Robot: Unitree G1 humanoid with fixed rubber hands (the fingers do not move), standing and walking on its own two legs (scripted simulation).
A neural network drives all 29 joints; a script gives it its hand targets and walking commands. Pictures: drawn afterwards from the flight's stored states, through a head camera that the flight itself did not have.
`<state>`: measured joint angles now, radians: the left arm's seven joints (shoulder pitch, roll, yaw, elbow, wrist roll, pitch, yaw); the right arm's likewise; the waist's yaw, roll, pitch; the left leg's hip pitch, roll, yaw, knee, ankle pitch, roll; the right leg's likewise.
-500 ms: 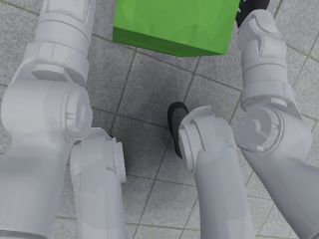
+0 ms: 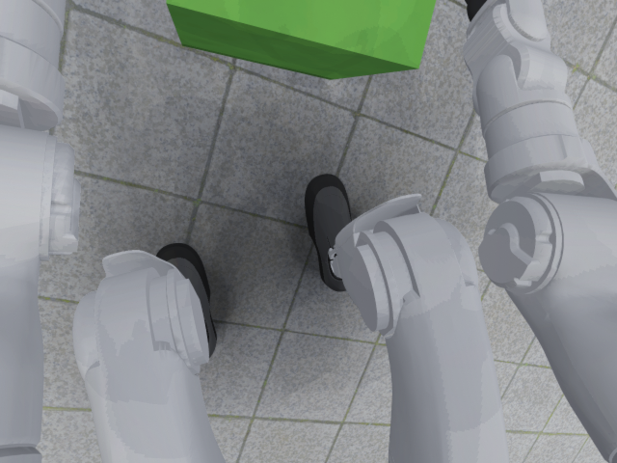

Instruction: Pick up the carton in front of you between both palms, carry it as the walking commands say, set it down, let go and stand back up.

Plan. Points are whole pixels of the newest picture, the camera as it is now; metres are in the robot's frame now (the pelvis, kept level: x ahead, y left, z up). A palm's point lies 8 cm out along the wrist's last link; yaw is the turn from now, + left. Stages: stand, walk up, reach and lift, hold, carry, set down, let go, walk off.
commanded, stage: set down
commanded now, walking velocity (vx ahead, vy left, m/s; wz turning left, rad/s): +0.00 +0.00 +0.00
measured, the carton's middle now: out of the picture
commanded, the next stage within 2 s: let go in 0.94 s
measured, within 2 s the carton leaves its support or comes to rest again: neither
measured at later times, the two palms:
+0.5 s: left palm out of the picture +0.63 +0.11 -0.01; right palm out of the picture +0.50 -0.24 -0.01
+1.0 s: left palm out of the picture +0.63 +0.12 +0.14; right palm out of the picture +0.49 -0.24 +0.14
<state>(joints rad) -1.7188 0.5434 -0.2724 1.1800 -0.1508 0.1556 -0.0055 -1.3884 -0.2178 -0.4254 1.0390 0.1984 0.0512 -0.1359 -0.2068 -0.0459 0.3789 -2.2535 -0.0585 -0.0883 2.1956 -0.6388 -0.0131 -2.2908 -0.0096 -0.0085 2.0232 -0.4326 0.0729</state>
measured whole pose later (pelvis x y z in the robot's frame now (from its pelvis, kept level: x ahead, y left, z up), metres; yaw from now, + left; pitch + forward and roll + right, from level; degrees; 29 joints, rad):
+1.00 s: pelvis +0.03 +0.00 +0.23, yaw +2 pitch +47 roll -2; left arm -1.44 0.45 0.09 1.07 0.11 0.30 -0.12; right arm -1.00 0.00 -0.50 0.54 -0.01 0.28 -0.14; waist -0.23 0.05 -0.02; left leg -1.69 -0.05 -0.06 1.30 -0.44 -0.01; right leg -1.73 0.00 0.04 1.18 -0.27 0.06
